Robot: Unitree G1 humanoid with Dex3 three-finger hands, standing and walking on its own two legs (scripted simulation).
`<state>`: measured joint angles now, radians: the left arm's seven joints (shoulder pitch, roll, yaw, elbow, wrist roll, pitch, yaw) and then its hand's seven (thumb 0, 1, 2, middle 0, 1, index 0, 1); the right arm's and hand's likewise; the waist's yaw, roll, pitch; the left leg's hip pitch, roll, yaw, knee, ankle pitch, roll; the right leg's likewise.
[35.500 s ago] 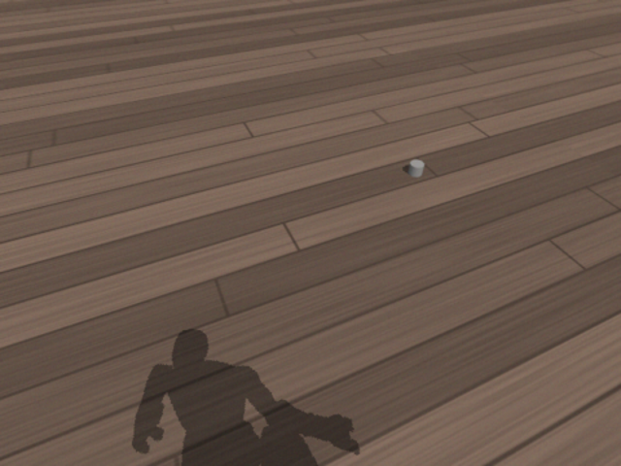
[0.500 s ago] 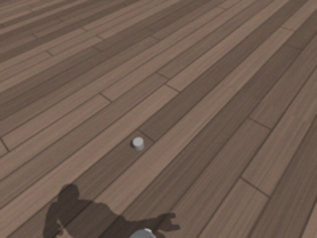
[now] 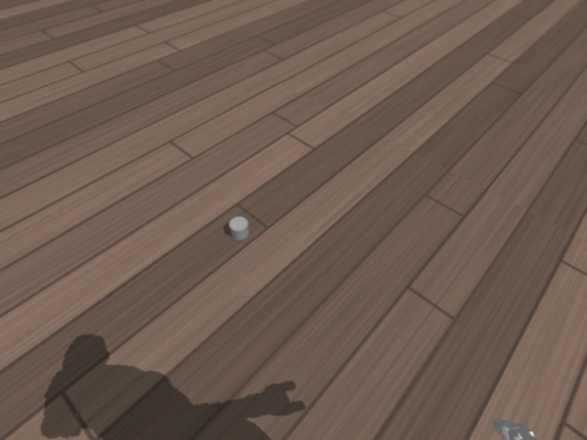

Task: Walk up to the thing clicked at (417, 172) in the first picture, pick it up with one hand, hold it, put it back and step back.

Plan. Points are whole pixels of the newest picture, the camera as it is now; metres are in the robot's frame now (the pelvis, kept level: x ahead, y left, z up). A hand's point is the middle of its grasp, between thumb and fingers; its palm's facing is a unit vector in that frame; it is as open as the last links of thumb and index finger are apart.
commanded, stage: step back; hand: left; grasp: from above
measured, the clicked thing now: (239, 228) +1.02 +0.27 -0.72
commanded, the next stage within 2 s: stand in 0.96 s
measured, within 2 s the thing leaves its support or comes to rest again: neither
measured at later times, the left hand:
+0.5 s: hand out of the picture +0.03 +0.29 -0.13, palm faces +0.03 -0.92 -0.39, open 7.4 cm
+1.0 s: hand out of the picture +0.10 +0.28 -0.14, palm faces +0.11 -0.93 -0.34, open 7.4 cm
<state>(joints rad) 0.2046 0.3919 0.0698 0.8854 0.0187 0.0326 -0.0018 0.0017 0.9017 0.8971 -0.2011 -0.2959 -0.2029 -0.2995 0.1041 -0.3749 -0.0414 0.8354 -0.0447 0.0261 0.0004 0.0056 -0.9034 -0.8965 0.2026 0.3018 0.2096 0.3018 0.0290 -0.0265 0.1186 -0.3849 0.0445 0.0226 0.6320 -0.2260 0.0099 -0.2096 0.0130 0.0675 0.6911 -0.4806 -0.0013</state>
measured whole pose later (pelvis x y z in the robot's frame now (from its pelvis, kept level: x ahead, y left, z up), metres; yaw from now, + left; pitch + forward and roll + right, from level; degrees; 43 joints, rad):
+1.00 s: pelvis +0.02 +0.01 +0.01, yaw +4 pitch -2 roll +0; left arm 0.08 0.36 0.04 1.03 0.00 -0.01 0.00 0.00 0.90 0.90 -0.20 -0.30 -0.20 -0.30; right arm 0.16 -0.34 -0.02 1.06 -0.02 -0.01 0.00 0.00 -0.91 -0.90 0.20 0.30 0.21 0.30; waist 0.02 -0.01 0.08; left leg -0.21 0.01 -0.02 0.56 -0.32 -0.01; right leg -0.24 -0.05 -0.04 0.55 -0.28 0.03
